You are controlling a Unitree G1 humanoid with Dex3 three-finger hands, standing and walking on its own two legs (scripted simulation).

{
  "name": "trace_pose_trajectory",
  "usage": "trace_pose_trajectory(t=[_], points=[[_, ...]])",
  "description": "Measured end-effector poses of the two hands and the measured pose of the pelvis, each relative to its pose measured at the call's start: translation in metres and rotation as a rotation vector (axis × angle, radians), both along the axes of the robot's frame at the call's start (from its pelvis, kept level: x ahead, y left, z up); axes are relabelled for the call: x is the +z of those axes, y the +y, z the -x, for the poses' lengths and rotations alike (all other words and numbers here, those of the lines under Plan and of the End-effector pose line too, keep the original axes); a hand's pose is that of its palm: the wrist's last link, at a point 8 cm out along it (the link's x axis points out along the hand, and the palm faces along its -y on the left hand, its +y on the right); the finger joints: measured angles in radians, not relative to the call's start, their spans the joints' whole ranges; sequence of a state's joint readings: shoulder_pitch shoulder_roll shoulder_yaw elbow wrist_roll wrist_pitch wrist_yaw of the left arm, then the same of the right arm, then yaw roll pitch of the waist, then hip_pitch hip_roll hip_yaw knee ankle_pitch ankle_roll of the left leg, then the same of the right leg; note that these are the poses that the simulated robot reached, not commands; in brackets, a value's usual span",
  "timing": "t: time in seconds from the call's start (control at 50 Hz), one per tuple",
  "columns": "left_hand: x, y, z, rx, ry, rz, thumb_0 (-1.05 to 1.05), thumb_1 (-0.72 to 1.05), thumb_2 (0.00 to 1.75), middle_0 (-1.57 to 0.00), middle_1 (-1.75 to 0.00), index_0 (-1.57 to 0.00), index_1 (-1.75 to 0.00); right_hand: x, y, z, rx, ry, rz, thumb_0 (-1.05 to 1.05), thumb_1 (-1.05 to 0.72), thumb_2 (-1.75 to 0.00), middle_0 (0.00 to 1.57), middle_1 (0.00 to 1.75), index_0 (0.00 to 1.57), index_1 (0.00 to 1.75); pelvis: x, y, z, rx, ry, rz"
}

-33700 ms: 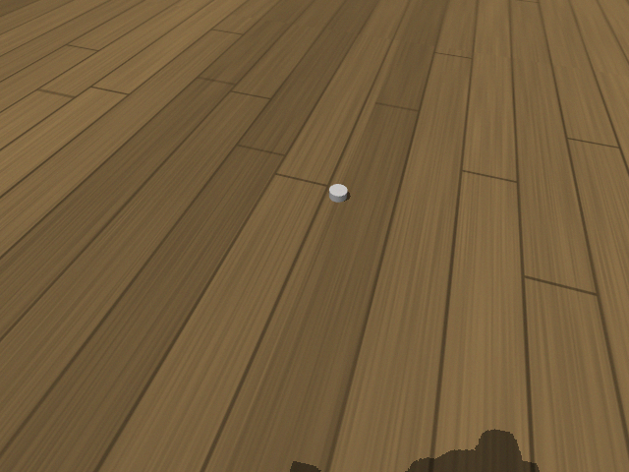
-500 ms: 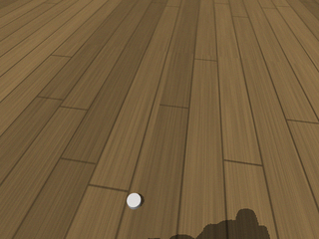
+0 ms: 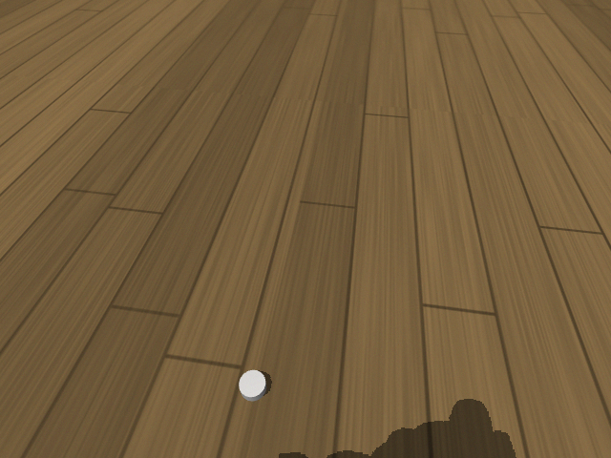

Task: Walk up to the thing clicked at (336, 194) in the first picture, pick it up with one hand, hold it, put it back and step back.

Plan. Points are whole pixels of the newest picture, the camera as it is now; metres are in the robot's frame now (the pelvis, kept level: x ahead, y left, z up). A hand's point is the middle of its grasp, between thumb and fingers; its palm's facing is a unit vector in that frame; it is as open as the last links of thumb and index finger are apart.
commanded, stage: stand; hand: left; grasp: from above
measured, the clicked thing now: (252, 385) +0.47 +0.20 -0.76
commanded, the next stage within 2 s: step back in 1.36 s
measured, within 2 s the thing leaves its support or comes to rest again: neither
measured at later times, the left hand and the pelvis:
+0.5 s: hand out of the picture +0.08 +0.24 -0.16, palm faces +0.01 -0.94 -0.34, open 7.4 cm; pelvis +0.01 +0.00 +0.00, yaw +0 degrees
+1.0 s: hand out of the picture +0.08 +0.24 -0.16, palm faces +0.00 -0.94 -0.34, open 7.4 cm; pelvis +0.02 +0.00 +0.00, yaw -1 degrees
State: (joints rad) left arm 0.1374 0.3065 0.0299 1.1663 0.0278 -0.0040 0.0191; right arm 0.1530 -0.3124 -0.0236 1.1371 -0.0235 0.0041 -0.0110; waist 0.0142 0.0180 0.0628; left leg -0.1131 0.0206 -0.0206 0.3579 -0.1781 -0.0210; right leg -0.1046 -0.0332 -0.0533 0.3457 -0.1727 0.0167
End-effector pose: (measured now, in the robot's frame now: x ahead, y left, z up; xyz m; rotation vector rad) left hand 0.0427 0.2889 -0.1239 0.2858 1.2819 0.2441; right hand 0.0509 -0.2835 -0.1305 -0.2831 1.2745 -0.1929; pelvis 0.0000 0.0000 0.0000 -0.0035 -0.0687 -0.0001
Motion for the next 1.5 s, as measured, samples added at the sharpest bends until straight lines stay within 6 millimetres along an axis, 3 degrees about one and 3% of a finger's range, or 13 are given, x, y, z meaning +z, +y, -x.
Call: trace_pose_trajectory(t=[0.6,0.98,1.36,1.5], points=[[0.004,-0.002,-0.035,-0.027,-0.042,0.006,0.01,0.91,0.9,-0.21,-0.3,-0.21,-0.3,0.005,-0.006,-0.026,0.011,-0.034,0.01,0.0,-0.9,-0.9,0.21,0.3,0.2,0.3,0.001,-0.002,-0.011,-0.008,0.016,-0.001],[0.004,0.0,-0.033,-0.029,-0.016,0.005,0.01,0.91,0.9,-0.21,-0.3,-0.21,-0.3,0.005,-0.009,-0.024,0.008,-0.009,0.01,0.0,-0.9,-0.9,0.21,0.3,0.2,0.3,0.002,-0.003,-0.016,-0.009,0.026,-0.002],[0.006,0.0,-0.043,-0.043,-0.036,0.002,0.01,0.91,0.9,-0.21,-0.3,-0.21,-0.3,0.007,-0.011,-0.032,0.014,-0.025,0.013,0.0,-0.9,-0.9,0.21,0.3,0.2,0.3,0.002,-0.003,-0.019,-0.009,0.029,-0.003],[0.001,0.016,-0.045,-0.04,-0.057,-0.023,0.01,0.91,0.9,-0.21,-0.3,-0.21,-0.3,0.005,-0.02,-0.031,-0.005,-0.033,0.036,0.0,-0.9,-0.9,0.21,0.3,0.2,0.3,-0.007,0.002,0.0,-0.007,0.042,0.01]])
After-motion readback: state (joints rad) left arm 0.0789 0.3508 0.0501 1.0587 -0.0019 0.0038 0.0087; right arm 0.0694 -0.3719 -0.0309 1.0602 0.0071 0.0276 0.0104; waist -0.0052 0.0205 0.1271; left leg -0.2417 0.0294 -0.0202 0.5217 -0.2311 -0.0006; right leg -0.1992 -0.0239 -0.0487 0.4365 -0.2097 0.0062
